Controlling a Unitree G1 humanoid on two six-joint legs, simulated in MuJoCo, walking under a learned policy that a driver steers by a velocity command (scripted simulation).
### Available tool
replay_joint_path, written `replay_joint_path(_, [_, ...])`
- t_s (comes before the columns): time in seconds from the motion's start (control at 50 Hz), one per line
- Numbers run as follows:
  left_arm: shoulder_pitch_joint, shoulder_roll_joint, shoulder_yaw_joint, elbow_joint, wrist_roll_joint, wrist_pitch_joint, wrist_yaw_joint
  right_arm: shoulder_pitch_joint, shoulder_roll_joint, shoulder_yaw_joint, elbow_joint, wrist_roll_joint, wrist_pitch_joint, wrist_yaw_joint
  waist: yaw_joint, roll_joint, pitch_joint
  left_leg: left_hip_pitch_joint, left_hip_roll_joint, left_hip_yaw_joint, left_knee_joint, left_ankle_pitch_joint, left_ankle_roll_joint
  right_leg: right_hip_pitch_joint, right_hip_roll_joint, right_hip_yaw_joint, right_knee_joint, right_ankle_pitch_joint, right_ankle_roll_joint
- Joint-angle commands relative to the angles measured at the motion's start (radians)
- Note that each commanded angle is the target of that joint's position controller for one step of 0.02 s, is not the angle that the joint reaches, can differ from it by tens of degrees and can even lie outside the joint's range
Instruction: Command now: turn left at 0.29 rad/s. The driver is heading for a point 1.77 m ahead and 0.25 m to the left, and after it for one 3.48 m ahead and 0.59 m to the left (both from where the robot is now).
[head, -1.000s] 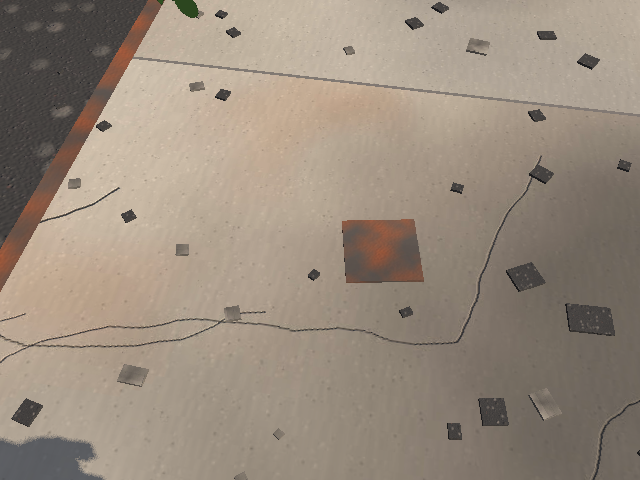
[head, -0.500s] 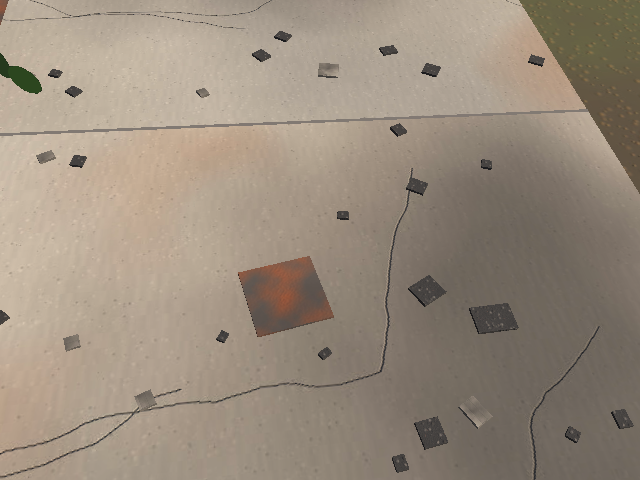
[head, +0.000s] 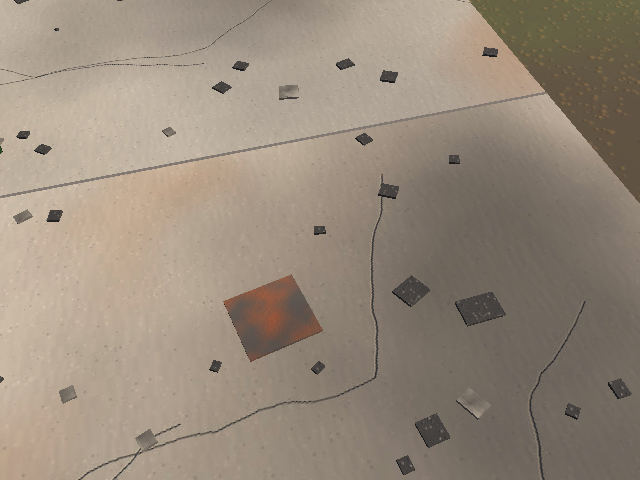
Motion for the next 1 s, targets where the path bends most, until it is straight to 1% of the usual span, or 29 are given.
replay_joint_path(0.02, [0.043,0.188,0.051,-0.032,-0.005,-0.009,0.017,0.005,-0.112,-0.046,-0.049,-0.007,0.003,-0.001,0.054,-0.173,-0.026,-0.145,-0.011,-0.004,0.272,-0.110,-0.018,0.060,-0.304,0.160,-0.095,0.611,-0.199])
replay_joint_path(0.06, [0.030,0.174,0.051,-0.035,0.001,-0.004,0.019,0.000,-0.091,-0.048,-0.052,-0.007,0.009,0.001,0.045,-0.152,-0.022,-0.163,0.007,0.000,0.288,-0.097,-0.033,0.055,-0.296,0.120,-0.095,0.546,-0.196])
replay_joint_path(0.1, [0.013,0.170,0.054,-0.040,0.007,-0.003,0.017,-0.024,-0.078,-0.046,-0.064,-0.006,0.015,0.008,0.050,-0.177,-0.019,-0.143,0.016,0.019,0.214,-0.074,-0.039,0.046,-0.280,0.087,-0.088,0.479,-0.182])
replay_joint_path(0.18, [0.009,0.209,0.073,-0.042,0.011,-0.005,0.003,-0.040,-0.081,-0.048,-0.092,0.004,0.019,0.025,0.059,-0.201,-0.063,-0.046,0.012,0.056,0.051,-0.035,-0.020,0.043,-0.307,0.074,-0.035,0.481,-0.169])
replay_joint_path(0.22, [-0.016,0.223,0.082,-0.048,0.005,-0.001,-0.001,0.002,-0.077,-0.050,-0.087,0.003,0.012,0.029,0.023,-0.176,-0.077,0.055,-0.005,0.087,-0.112,0.085,0.003,-0.002,-0.297,0.039,0.038,0.410,-0.125])
replay_joint_path(0.24, [-0.003,0.218,0.083,-0.043,0.005,0.000,-0.004,0.016,-0.090,-0.053,-0.085,-0.005,0.002,0.025,0.007,-0.123,-0.076,0.130,-0.009,0.053,-0.238,0.200,0.019,-0.067,-0.271,0.002,0.115,0.277,-0.070])
replay_joint_path(0.26, [0.036,0.178,0.077,-0.049,0.010,0.003,-0.012,0.025,-0.176,-0.073,-0.094,-0.021,-0.013,0.016,0.014,0.107,-0.066,0.209,0.145,-0.210,-0.395,0.300,0.056,-0.214,-0.178,-0.092,0.343,0.013,0.005])
replay_joint_path(0.28, [-0.034,0.110,0.055,-0.122,0.008,0.012,0.000,0.064,-0.328,-0.107,-0.106,-0.016,-0.019,0.018,-0.004,0.297,-0.036,0.197,0.403,-0.555,-0.416,0.673,0.213,-0.434,0.018,-0.094,0.494,-0.386,0.054])
replay_joint_path(0.3, [-0.064,0.143,0.058,-0.121,0.011,0.022,0.010,0.118,-0.295,-0.107,-0.083,-0.013,-0.017,0.016,-0.032,0.169,-0.061,0.171,0.401,-0.545,-0.412,0.636,0.289,-0.411,-0.015,0.036,0.635,-0.392,0.046])
replay_joint_path(0.32, [-0.049,0.158,0.064,-0.107,-0.002,0.024,0.006,0.056,-0.235,-0.093,-0.092,-0.007,-0.012,0.009,0.007,0.092,-0.017,0.139,0.338,-0.443,-0.400,0.544,0.277,-0.422,-0.038,0.056,0.678,-0.301,0.040])
replay_joint_path(0.34, [-0.030,0.167,0.068,-0.090,-0.010,0.017,-0.001,-0.028,-0.193,-0.081,-0.111,-0.005,-0.005,0.004,0.040,0.055,0.010,0.115,0.260,-0.366,-0.404,0.462,0.226,-0.415,-0.054,0.066,0.653,-0.206,0.037])
replay_joint_path(0.36, [-0.017,0.180,0.073,-0.083,0.001,0.011,-0.007,-0.074,-0.175,-0.076,-0.128,0.000,-0.002,-0.001,0.053,0.075,0.003,0.135,0.214,-0.331,-0.400,0.466,0.194,-0.417,-0.053,0.062,0.639,-0.150,0.037])
replay_joint_path(0.38, [0.008,0.184,0.074,-0.071,0.013,0.010,-0.014,-0.081,-0.163,-0.073,-0.134,0.002,-0.002,-0.002,0.054,0.083,-0.029,0.156,0.188,-0.304,-0.389,0.533,0.188,-0.400,-0.042,0.053,0.654,-0.116,0.044])
replay_joint_path(0.4, [0.024,0.178,0.074,-0.068,0.015,0.011,-0.019,-0.066,-0.164,-0.073,-0.134,0.004,-0.004,0.000,0.052,0.066,-0.058,0.175,0.181,-0.296,-0.379,0.573,0.188,-0.391,-0.032,0.051,0.664,-0.100,0.051])
replay_joint_path(0.44, [0.023,0.164,0.071,-0.076,0.009,0.013,-0.022,-0.035,-0.179,-0.079,-0.127,0.006,-0.009,0.003,0.044,0.045,-0.072,0.206,0.181,-0.308,-0.372,0.578,0.192,-0.406,-0.028,0.054,0.641,-0.087,0.064])
replay_joint_path(0.56, [0.008,0.156,0.066,-0.080,0.004,0.021,-0.013,0.001,-0.164,-0.067,-0.111,-0.012,-0.012,-0.007,0.009,0.080,-0.059,0.215,0.190,-0.343,-0.385,0.493,0.205,-0.384,-0.029,0.048,0.485,-0.106,0.074])
replay_joint_path(0.66, [0.048,0.114,0.045,-0.036,-0.006,0.019,-0.015,-0.055,-0.102,-0.024,-0.086,-0.031,-0.024,-0.018,0.019,0.073,-0.064,0.103,0.176,-0.279,-0.395,0.439,0.176,-0.138,-0.025,0.032,0.250,-0.108,0.045])
replay_joint_path(0.68, [0.054,0.119,0.045,-0.028,-0.009,0.018,-0.014,-0.060,-0.114,-0.023,-0.077,-0.032,-0.025,-0.020,0.021,0.077,-0.056,0.087,0.179,-0.279,-0.387,0.430,0.171,-0.100,-0.014,0.028,0.206,-0.104,0.037])
replay_joint_path(0.72, [0.080,0.131,0.046,-0.018,-0.010,0.009,-0.012,-0.089,-0.153,-0.030,-0.068,-0.019,-0.020,-0.028,0.053,0.058,-0.039,0.071,0.177,-0.271,-0.334,0.453,0.152,-0.037,0.004,0.016,0.059,-0.027,0.018])
replay_joint_path(0.74, [0.084,0.140,0.044,-0.018,-0.007,-0.001,-0.011,-0.082,-0.162,-0.032,-0.060,-0.015,-0.020,-0.032,0.064,0.028,-0.033,0.058,0.171,-0.262,-0.306,0.465,0.123,0.005,-0.010,0.049,-0.053,0.077,0.008])
replay_joint_path(0.76, [0.090,0.175,0.049,-0.020,0.002,-0.013,-0.008,-0.074,-0.158,-0.033,-0.066,-0.015,-0.024,-0.033,0.054,-0.017,-0.049,0.044,0.141,-0.242,-0.255,0.433,0.088,0.038,-0.073,0.152,-0.083,0.156,-0.009])
replay_joint_path(0.78, [0.107,0.244,0.060,-0.027,0.010,-0.024,-0.008,-0.048,-0.140,-0.034,-0.082,-0.016,-0.026,-0.031,0.017,-0.136,-0.076,0.011,0.048,-0.151,-0.138,0.320,0.057,0.064,-0.212,0.325,-0.092,0.364,-0.050])
replay_joint_path(0.8, [0.080,0.261,0.068,-0.019,-0.009,-0.024,-0.018,-0.072,-0.111,-0.029,-0.074,-0.007,-0.016,-0.037,0.025,-0.226,-0.040,-0.017,-0.054,-0.052,-0.108,0.122,0.025,-0.014,-0.299,0.437,-0.106,0.484,-0.162])
replay_joint_path(0.82, [0.084,0.227,0.062,-0.026,-0.008,-0.027,-0.026,-0.083,-0.120,-0.031,-0.069,-0.011,-0.011,-0.043,0.043,-0.228,-0.036,-0.034,-0.060,-0.036,-0.021,0.009,0.013,-0.018,-0.327,0.488,-0.132,0.491,-0.207])
replay_joint_path(0.84, [0.094,0.222,0.065,-0.025,-0.004,-0.028,-0.029,-0.114,-0.126,-0.037,-0.072,-0.009,-0.009,-0.041,0.064,-0.222,-0.037,-0.073,-0.069,-0.042,0.084,-0.068,0.007,-0.008,-0.316,0.491,-0.146,0.465,-0.223])
replay_joint_path(0.86, [0.096,0.226,0.070,-0.022,0.001,-0.023,-0.026,-0.129,-0.122,-0.039,-0.077,-0.004,-0.008,-0.036,0.062,-0.187,-0.032,-0.108,-0.065,-0.050,0.171,-0.089,-0.005,-0.005,-0.288,0.466,-0.145,0.445,-0.225])
replay_joint_path(0.9, [0.087,0.234,0.085,-0.020,-0.007,-0.012,-0.016,-0.127,-0.106,-0.038,-0.081,-0.007,-0.006,-0.027,0.044,-0.156,-0.032,-0.149,-0.042,-0.059,0.215,-0.055,-0.029,0.010,-0.224,0.404,-0.127,0.414,-0.196])
replay_joint_path(0.94, [0.090,0.224,0.093,-0.023,-0.008,-0.001,-0.017,-0.136,-0.090,-0.033,-0.085,-0.005,-0.010,-0.027,0.056,-0.157,-0.053,-0.160,-0.048,-0.036,0.165,-0.038,-0.052,0.038,-0.180,0.381,-0.107,0.399,-0.179])
replay_joint_path(1.0, [0.099,0.233,0.107,-0.024,-0.005,0.010,-0.023,-0.147,-0.085,-0.029,-0.104,0.003,-0.016,-0.031,0.074,-0.185,-0.086,-0.110,-0.053,-0.028,0.049,-0.018,-0.058,0.036,-0.172,0.417,-0.087,0.397,-0.171])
